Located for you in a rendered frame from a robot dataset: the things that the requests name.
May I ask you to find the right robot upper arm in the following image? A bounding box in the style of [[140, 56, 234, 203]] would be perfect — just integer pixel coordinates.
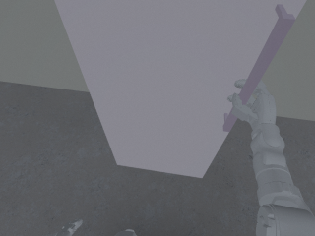
[[255, 204, 315, 236]]

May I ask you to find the right robot hand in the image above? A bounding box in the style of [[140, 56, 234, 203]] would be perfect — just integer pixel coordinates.
[[227, 79, 277, 130]]

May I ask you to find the left robot hand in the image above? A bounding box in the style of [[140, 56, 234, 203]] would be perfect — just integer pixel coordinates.
[[55, 218, 83, 236]]

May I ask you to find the handle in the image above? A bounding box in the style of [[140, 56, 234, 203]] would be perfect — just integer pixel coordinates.
[[222, 4, 296, 132]]

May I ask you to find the right robot forearm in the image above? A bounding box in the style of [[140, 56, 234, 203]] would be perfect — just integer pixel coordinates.
[[250, 123, 315, 218]]

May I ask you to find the fridge door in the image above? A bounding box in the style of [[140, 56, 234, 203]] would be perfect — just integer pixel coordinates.
[[54, 0, 307, 178]]

